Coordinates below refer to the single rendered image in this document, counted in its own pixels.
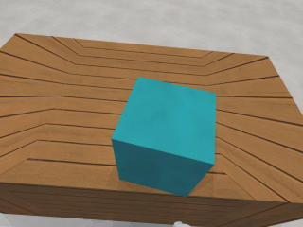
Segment pedestal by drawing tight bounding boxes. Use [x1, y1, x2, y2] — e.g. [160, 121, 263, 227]
[0, 33, 303, 227]

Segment carton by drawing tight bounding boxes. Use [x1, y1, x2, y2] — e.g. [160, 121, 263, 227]
[111, 77, 216, 197]

